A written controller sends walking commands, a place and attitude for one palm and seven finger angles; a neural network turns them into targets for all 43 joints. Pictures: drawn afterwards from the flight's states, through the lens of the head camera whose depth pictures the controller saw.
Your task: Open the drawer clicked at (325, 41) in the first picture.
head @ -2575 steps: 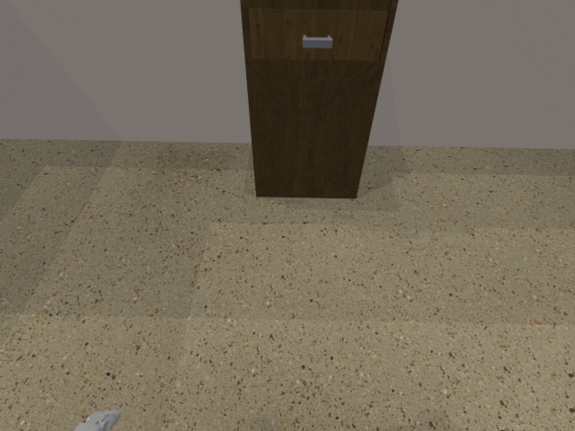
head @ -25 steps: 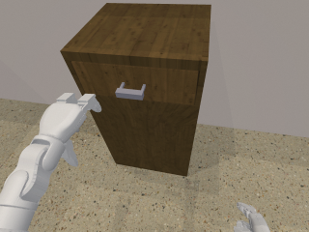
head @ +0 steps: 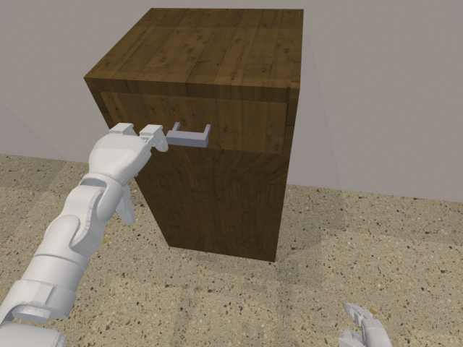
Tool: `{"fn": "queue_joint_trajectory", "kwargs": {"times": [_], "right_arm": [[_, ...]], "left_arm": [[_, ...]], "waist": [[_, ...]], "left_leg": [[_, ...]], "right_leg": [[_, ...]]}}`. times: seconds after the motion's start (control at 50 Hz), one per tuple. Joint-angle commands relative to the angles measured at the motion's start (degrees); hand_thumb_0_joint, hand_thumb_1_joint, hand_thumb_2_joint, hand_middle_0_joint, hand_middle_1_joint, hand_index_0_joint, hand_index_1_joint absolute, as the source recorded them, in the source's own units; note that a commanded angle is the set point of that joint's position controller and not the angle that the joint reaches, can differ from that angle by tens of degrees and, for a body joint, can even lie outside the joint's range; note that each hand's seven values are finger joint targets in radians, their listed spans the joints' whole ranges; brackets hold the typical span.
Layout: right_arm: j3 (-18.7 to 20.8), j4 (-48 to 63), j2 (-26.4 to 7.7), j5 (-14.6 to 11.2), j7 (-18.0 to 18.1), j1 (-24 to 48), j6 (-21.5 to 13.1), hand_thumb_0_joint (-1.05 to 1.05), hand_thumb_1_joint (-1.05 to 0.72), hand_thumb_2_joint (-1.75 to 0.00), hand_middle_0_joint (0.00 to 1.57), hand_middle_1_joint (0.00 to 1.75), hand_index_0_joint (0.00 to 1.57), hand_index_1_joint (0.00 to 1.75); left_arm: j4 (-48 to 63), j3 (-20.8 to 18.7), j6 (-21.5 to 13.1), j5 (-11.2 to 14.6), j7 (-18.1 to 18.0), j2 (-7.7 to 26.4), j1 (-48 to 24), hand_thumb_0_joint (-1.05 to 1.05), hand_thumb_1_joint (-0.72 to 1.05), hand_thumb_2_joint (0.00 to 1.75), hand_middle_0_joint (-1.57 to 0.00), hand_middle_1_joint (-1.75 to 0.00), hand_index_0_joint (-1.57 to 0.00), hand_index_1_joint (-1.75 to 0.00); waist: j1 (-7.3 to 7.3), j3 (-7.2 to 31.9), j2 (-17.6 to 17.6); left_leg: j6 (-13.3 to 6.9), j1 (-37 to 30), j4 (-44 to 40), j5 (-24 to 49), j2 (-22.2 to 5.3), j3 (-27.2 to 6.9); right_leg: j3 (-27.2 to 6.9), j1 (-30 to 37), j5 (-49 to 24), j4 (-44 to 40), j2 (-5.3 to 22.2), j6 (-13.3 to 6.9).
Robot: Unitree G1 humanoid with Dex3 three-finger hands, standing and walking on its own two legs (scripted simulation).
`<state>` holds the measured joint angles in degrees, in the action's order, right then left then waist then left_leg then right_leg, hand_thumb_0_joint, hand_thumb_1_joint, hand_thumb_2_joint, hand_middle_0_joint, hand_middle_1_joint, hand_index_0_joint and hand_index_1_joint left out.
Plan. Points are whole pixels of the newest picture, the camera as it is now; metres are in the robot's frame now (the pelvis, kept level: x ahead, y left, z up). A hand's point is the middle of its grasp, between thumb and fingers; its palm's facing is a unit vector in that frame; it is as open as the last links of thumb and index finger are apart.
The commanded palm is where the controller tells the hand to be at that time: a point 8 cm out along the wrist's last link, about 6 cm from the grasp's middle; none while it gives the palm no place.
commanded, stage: move the hooked fingers above the handle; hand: left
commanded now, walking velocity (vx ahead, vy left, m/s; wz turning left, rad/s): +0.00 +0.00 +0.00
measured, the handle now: (189, 132) +0.59 +0.18 +0.01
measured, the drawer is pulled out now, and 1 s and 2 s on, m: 0.00 0.00 0.00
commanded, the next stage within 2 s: none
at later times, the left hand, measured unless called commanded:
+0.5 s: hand (151, 146) +0.45 +0.21 +0.10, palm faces +0.04 -0.03 -1.00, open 13.8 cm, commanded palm +0.43 +0.21 +0.15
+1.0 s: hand (160, 134) +0.51 +0.22 +0.08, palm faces -0.05 +0.03 -1.00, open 13.8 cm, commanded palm +0.49 +0.20 +0.13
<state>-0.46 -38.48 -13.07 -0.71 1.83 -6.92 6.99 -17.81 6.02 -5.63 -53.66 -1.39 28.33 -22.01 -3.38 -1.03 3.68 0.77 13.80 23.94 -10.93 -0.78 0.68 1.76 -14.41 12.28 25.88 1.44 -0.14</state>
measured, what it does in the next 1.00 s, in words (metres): stands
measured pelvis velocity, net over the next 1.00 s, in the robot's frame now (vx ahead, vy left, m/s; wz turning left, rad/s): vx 0.03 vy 0.00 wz -0.03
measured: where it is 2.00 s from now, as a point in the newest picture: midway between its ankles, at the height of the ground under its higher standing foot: outside the picture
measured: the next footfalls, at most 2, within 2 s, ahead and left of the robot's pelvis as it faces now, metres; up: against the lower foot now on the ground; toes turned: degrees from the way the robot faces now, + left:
none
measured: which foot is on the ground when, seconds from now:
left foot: down 0.00-1.00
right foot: down 0.00-1.00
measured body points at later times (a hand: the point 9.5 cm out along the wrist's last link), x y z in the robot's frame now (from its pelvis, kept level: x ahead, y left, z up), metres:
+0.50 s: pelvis +0.03 +0.00 -0.01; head +0.07 -0.03 +0.44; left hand +0.44 +0.21 +0.15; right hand +0.12 -0.26 -0.14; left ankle +0.02 +0.13 -0.74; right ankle +0.01 -0.12 -0.74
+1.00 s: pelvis +0.03 +0.00 -0.01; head +0.10 -0.02 +0.43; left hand +0.50 +0.22 +0.13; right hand +0.09 -0.26 -0.15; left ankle +0.02 +0.13 -0.74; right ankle +0.01 -0.12 -0.74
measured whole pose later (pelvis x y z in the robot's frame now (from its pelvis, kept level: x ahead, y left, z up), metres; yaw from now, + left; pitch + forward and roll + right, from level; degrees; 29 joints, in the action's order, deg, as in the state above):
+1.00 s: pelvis +0.03 +0.00 -0.01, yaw -2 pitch +12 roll +0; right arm 3.0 -39.6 -14.4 -0.2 1.0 -16.2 8.4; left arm -53.4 5.0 -0.2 -60.0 -7.9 28.7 -47.6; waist 2.9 4.3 2.8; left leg 0.6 27.6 32.7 -16.8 -1.6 2.0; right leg 0.2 -28.4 17.0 33.6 0.8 0.0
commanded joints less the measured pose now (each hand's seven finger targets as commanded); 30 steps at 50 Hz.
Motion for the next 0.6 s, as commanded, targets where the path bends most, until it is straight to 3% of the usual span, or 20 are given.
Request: {"fn": "queue_joint_trajectory", "kwargs": {"times": [0.0, 0.08, 0.14, 0.18, 0.22, 0.26, 0.34, 0.44, 0.52, 0.58], "right_arm": [[3.0, 6.77, -7.57, -0.34, 0.63, 2.93, -2.31, 0.0, -0.9, -0.9, 0.2, 0.3, 0.2, 0.3], [3.67, 7.43, -8.38, -0.52, 0.68, 1.3, -2.01, 0.0, -0.9, -0.9, 0.2, 0.3, 0.2, 0.3], [3.83, 7.22, -8.98, -0.65, 1.04, -0.32, -1.73, 0.0, -0.9, -0.9, 0.2, 0.3, 0.2, 0.3], [4.23, 7.32, -9.11, -0.54, 1.16, -1.31, -1.93, 0.0, -0.9, -0.9, 0.2, 0.3, 0.2, 0.3], [4.76, 6.88, -8.92, -0.4, 1.19, -2.8, -2.0, 0.0, -0.9, -0.9, 0.2, 0.3, 0.2, 0.3], [5.11, 6.69, -8.57, -0.23, 1.01, -3.78, -1.98, 0.0, -0.9, -0.9, 0.2, 0.3, 0.2, 0.3], [5.44, 5.31, -8.47, -0.11, 0.63, -4.8, -2.01, 0.0, -0.9, -0.9, 0.2, 0.3, 0.2, 0.3], [5.69, 4.91, -9.06, -0.23, -0.38, -4.89, -1.75, 0.0, -0.9, -0.9, 0.2, 0.3, 0.2, 0.3], [6.05, 5.32, -9.45, -0.74, -0.36, -5.97, -1.05, 0.0, -0.9, -0.9, 0.2, 0.3, 0.2, 0.3], [5.99, 5.56, -9.66, -0.5, 0.59, -6.86, -0.87, 0.0, -0.9, -0.9, 0.2, 0.3, 0.2, 0.3]], "left_arm": [[5.3, -7.95, 1.59, -0.5, -3.06, 13.25, -24.96, 0.0, -0.5, 0.3, -0.3, -1.2, -0.3, -1.2], [2.52, -4.64, 1.82, -0.11, -0.48, 10.64, -25.94, 0.0, -0.5, 0.3, -0.3, -1.2, -0.3, -1.2], [-0.29, -5.65, 0.55, 0.43, 0.8, 12.21, -26.35, 0.0, -0.5, 0.3, -0.3, -1.2, -0.3, -1.2], [1.02, -5.99, -1.29, 0.59, 0.8, 12.61, -30.0, 0.0, -0.5, 0.3, -0.3, -1.2, -0.3, -1.2], [2.23, -8.56, -3.15, 0.15, -0.54, 15.23, -31.28, 0.0, -0.5, 0.3, -0.3, -1.2, -0.3, -1.2], [3.6, -9.15, -4.39, -0.18, -2.33, 14.89, -32.09, 0.0, -0.5, 0.3, -0.3, -1.2, -0.3, -1.2], [-1.95, -13.86, -3.37, -0.71, -6.44, 17.85, -30.18, 0.0, -0.5, 0.3, -0.3, -1.2, -0.3, -1.2], [-5.86, -8.97, 1.76, -3.2, -8.01, 13.87, -31.84, 0.0, -0.5, 0.3, -0.3, -1.2, -0.3, -1.2], [-7.29, -1.34, 3.89, -3.06, -4.83, 7.49, -36.09, 0.0, -0.5, 0.3, -0.3, -1.2, -0.3, -1.2], [-7.11, -1.32, 2.17, -1.97, -2.48, 8.77, -40.6, 0.0, -0.5, 0.3, -0.3, -1.2, -0.3, -1.2]], "waist": [[0.63, 17.3, -1.71], [2.09, 18.3, -4.42], [2.16, 16.67, -6.51], [2.41, 17.95, -5.74], [1.83, 21.33, -3.94], [1.57, 23.79, -1.8], [0.73, 23.09, -2.17], [1.74, 24.11, -2.04], [4.97, 23.62, -4.77], [6.16, 23.72, -5.44]], "left_leg": [[-1.83, -2.29, -2.56, 5.63, 2.22, 1.83], [-2.43, -1.96, -1.5, 6.79, 2.48, 1.89], [-2.82, -0.43, -1.09, 6.38, 2.62, 2.04], [-2.9, -0.71, -0.53, 7.64, 2.76, 1.69], [-2.94, -1.57, 0.54, 10.36, 2.81, 1.71], [-2.7, -2.17, 1.43, 13.84, 2.92, 1.68], [-2.35, 0.68, 2.23, 15.49, 2.76, 2.41], [-2.17, 0.64, 2.79, 16.68, 2.24, 3.19], [-2.81, -1.57, 3.74, 15.59, 1.84, 2.43], [-3.29, -2.39, 4.45, 14.43, 2.23, 1.86]], "right_leg": [[-0.39, 5.77, -4.33, -3.53, -1.45, -1.47], [-0.51, 5.78, -7.45, -3.14, -1.51, -1.26], [-0.72, 5.09, -8.52, -2.79, -1.37, -1.05], [-0.77, 4.96, -9.47, -2.28, -1.54, -1.22], [-1.04, 5.73, -12.1, -0.89, -1.65, -1.43], [-0.88, 5.84, -15.22, 0.57, -1.88, -1.72], [-0.84, 6.12, -17.57, 1.68, -2.0, -1.73], [-0.53, 4.38, -18.12, 2.5, -2.22, -1.82], [-0.12, 1.0, -16.91, 2.13, -2.47, -1.46], [-0.4, 0.31, -16.19, 1.77, -2.45, -1.35]]}}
